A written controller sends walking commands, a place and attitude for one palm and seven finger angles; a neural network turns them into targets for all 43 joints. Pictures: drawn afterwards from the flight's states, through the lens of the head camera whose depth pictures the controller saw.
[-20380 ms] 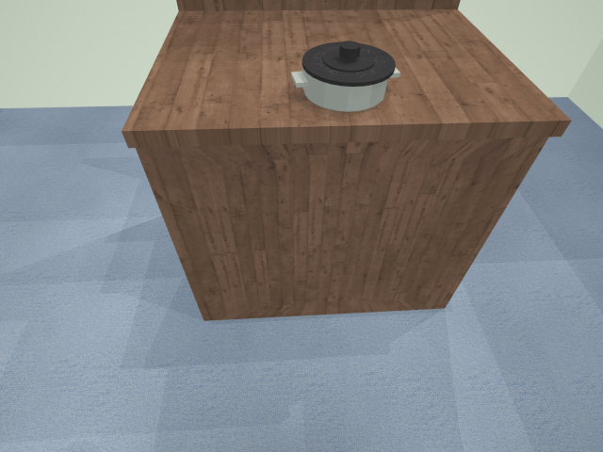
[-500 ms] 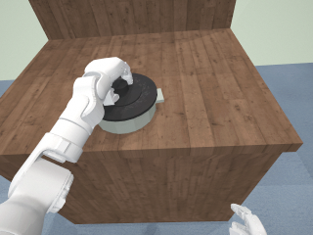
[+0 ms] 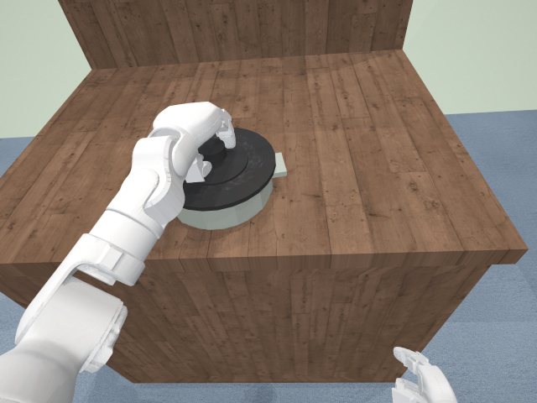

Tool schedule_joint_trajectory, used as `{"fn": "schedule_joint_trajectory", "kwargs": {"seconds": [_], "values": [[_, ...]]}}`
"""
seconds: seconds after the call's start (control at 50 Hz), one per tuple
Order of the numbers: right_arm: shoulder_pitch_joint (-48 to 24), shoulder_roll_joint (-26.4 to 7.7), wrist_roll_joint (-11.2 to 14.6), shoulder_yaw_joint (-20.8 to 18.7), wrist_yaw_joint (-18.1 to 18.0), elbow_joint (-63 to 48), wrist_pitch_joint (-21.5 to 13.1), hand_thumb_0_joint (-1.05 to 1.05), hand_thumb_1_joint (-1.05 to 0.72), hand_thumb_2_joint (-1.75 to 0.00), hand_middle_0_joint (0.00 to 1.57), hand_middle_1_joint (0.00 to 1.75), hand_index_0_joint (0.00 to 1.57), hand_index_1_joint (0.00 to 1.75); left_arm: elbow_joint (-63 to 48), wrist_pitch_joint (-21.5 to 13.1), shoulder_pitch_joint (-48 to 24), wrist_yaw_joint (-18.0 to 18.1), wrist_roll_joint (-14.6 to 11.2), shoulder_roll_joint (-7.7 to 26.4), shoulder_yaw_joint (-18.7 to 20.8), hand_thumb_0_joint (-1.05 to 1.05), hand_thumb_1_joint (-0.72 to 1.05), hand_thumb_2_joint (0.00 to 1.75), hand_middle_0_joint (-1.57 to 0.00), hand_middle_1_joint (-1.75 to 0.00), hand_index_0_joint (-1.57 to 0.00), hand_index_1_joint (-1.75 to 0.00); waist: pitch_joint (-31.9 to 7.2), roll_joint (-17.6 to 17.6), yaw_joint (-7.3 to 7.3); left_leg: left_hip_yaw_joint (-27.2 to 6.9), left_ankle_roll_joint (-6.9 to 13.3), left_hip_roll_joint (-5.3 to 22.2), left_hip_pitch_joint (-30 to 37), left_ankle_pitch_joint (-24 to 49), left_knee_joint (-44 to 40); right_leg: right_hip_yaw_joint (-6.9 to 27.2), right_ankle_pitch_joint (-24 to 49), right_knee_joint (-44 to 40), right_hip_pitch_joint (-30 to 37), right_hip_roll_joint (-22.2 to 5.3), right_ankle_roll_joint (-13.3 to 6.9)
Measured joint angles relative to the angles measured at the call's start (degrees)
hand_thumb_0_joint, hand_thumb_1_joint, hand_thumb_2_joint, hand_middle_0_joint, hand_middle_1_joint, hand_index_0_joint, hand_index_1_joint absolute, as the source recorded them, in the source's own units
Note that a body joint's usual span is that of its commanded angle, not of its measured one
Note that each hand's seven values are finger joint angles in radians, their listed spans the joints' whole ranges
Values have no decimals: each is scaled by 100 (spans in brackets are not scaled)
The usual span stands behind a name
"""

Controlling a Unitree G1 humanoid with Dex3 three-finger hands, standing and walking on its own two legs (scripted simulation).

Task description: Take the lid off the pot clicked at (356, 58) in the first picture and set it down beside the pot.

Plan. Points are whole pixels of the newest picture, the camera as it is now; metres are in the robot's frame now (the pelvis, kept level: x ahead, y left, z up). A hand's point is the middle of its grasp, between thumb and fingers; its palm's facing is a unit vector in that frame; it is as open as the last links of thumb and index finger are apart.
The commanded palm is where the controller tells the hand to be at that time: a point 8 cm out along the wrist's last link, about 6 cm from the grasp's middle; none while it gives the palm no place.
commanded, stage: close the fingers and squeeze the knob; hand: left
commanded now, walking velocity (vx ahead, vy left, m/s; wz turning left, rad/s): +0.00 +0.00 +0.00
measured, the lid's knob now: (212, 151) +0.46 +0.10 +0.16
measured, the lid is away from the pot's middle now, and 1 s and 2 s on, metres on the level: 0.00 0.00 0.02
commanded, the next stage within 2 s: lift the lid straight up in 0.18 s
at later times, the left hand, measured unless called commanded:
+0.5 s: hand (197, 155) +0.43 +0.11 +0.18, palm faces -0.20 -0.09 -0.98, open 7.7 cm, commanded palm +0.40 +0.13 +0.25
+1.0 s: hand (194, 133) +0.43 +0.11 +0.21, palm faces -0.16 -0.07 -0.98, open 7.6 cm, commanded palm +0.40 +0.12 +0.29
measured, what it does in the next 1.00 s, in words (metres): stands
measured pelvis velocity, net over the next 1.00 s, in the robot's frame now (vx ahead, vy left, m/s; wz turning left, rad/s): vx -0.01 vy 0.00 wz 0.00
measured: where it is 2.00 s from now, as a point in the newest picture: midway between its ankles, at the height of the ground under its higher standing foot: outside the picture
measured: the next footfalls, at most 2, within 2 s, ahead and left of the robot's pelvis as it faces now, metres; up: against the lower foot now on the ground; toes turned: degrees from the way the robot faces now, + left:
none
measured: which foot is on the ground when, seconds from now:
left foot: down 0.00-1.00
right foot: down 0.00-1.00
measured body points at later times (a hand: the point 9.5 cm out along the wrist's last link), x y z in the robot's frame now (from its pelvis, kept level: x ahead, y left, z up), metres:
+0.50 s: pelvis +0.00 -0.01 +0.00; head +0.00 -0.04 +0.45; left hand +0.43 +0.12 +0.23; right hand +0.15 -0.24 -0.12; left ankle +0.01 +0.07 -0.74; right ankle -0.02 -0.10 -0.74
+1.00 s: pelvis -0.01 +0.00 +0.00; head +0.00 -0.04 +0.45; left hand +0.43 +0.11 +0.27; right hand +0.16 -0.23 -0.11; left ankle +0.01 +0.07 -0.74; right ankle -0.02 -0.10 -0.74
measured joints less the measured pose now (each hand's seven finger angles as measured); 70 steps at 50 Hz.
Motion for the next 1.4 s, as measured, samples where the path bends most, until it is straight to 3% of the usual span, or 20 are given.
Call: {"fn": "schedule_joint_trajectory", "kwargs": {"seconds": [0.28,0.56,1.4], "values": [[8,-1,3,32,-45,31,1,1,-91,-90,20,30,20,30,199,-36,-70,-3,-10,3,18,5,14,114,-83,-69,-74,-63,-11,7,-20,-5,-22,24,12,11,4,-4,18,-7,14,25,-21],[125,-59,-12,-9,-162,90,-156,1,-91,-90,20,30,20,30,306,-51,-210,-240,-84,214,95,7,16,110,-95,-75,-75,-63,87,-14,-84,3,-34,49,63,51,-50,8,66,-64,61,51,-41],[138,-33,-45,14,-129,199,-443,1,-90,-90,20,30,20,30,522,28,-1364,-609,-34,237,-55,8,18,109,-102,-77,-75,-65,54,4,8,-32,67,-79,115,211,-248,-20,151,-163,90,-73,61]]}}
